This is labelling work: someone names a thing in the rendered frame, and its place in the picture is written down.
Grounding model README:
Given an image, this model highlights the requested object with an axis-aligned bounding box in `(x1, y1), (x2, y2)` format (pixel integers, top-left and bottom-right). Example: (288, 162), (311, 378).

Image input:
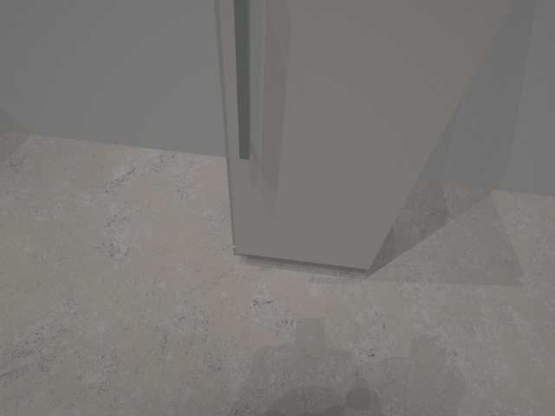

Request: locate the handle
(233, 0), (251, 159)

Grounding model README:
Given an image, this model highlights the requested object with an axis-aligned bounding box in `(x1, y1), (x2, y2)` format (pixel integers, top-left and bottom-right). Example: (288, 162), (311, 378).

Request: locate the fridge door
(219, 0), (513, 270)

